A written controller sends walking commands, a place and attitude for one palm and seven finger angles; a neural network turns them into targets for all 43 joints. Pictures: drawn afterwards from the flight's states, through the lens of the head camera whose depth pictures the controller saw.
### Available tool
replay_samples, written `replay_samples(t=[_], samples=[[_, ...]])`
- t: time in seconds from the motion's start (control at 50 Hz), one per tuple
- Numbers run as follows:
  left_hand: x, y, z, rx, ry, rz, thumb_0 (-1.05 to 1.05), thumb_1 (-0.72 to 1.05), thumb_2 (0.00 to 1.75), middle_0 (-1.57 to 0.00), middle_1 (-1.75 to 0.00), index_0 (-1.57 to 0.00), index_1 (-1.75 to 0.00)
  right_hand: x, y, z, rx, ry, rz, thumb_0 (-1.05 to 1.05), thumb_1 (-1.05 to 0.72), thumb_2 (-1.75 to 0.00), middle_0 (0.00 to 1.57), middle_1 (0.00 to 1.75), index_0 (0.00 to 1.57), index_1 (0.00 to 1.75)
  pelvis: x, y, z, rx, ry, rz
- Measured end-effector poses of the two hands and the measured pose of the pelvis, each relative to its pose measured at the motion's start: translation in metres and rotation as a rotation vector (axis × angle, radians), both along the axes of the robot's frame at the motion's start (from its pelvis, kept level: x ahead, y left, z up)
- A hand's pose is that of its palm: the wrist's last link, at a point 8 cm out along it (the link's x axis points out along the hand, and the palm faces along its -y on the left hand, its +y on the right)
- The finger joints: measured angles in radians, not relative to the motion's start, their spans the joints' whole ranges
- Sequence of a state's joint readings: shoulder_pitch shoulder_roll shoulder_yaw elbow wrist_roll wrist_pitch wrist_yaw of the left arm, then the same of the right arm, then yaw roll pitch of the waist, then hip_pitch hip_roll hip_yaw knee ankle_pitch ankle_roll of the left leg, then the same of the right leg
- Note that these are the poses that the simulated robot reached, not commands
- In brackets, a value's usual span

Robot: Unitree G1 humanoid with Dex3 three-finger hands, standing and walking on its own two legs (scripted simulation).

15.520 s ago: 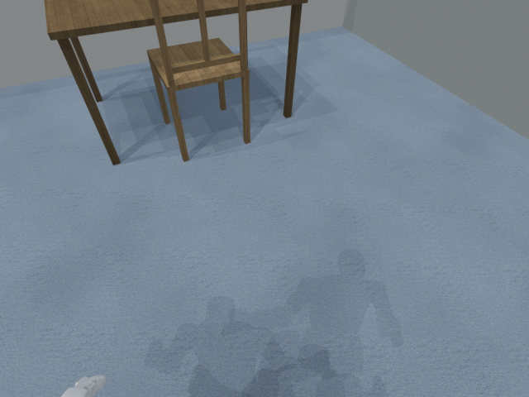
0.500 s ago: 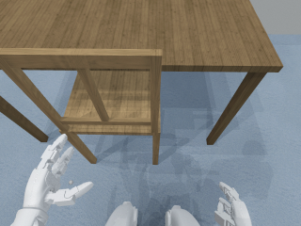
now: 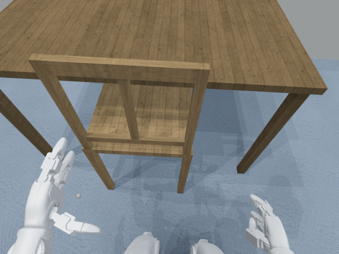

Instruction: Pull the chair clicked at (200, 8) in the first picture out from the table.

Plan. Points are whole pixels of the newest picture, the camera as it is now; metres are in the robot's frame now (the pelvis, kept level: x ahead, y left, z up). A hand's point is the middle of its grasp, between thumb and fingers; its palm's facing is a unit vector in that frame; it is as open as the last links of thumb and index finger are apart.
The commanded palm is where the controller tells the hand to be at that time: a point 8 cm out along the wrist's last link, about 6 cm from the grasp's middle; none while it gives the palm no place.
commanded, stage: raise the hand toward the chair's back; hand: left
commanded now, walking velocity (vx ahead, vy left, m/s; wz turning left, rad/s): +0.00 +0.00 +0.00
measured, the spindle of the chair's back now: (130, 112) +0.49 +0.15 +0.00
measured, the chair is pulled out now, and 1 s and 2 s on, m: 0.00 0.00 0.00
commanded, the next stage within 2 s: aim the fingers beside a spindle in 0.74 s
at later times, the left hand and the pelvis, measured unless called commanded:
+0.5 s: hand (74, 186) +0.24 +0.21 +0.05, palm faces +0.01 -1.00 -0.04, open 16.9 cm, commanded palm +0.23 +0.27 +0.05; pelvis +0.00 +0.01 +0.01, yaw -1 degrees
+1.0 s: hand (86, 183) +0.26 +0.20 +0.04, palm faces +0.02 -1.00 -0.03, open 16.9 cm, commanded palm +0.24 +0.25 +0.05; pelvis +0.01 +0.00 +0.00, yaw +0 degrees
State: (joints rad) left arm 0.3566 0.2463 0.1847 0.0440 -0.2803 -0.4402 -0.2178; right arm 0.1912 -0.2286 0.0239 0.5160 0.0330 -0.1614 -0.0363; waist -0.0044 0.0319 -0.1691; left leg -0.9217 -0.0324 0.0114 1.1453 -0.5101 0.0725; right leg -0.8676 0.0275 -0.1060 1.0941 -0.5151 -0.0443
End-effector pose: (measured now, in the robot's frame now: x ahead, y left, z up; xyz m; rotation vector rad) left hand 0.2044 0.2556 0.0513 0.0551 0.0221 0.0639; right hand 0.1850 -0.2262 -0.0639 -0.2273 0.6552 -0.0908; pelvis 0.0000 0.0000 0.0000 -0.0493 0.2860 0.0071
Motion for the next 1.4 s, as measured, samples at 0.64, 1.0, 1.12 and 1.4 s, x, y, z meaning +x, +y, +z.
replay_samples(t=[0.64,1.0,1.12,1.4], samples=[[0.026,0.017,0.0,-0.002,-0.004,-0.021,-0.01,-0.5,0.3,-0.06,-0.08,-0.06,-0.08,-0.025,-0.008,-0.002,-0.056,0.105,-0.024,0.01,-0.9,-0.9,0.2,0.3,0.21,0.3,0.005,0.011,0.004,-0.013,0.006,-0.001],[0.031,-0.004,-0.011,-0.026,0.048,-0.046,-0.01,-0.5,0.3,-0.06,-0.08,-0.06,-0.08,-0.009,-0.014,-0.007,-0.037,0.087,-0.007,0.01,-0.9,-0.9,0.2,0.3,0.21,0.3,0.009,-0.003,0.002,-0.006,0.016,0.004],[0.042,-0.022,-0.006,-0.02,0.004,-0.078,-0.01,-0.5,0.3,-0.06,-0.08,-0.06,-0.08,-0.015,-0.022,-0.009,-0.043,0.099,-0.026,0.01,-0.9,-0.9,0.2,0.3,0.21,0.3,0.01,-0.007,0.001,0.003,0.021,-0.007],[0.052,-0.033,-0.019,-0.018,0.016,-0.061,-0.01,-0.5,0.3,-0.06,-0.08,-0.06,-0.08,-0.028,-0.034,-0.024,-0.033,0.153,-0.043,0.01,-0.9,-0.9,0.2,0.3,0.21,0.3,0.008,-0.014,-0.006,0.01,0.036,-0.011]])
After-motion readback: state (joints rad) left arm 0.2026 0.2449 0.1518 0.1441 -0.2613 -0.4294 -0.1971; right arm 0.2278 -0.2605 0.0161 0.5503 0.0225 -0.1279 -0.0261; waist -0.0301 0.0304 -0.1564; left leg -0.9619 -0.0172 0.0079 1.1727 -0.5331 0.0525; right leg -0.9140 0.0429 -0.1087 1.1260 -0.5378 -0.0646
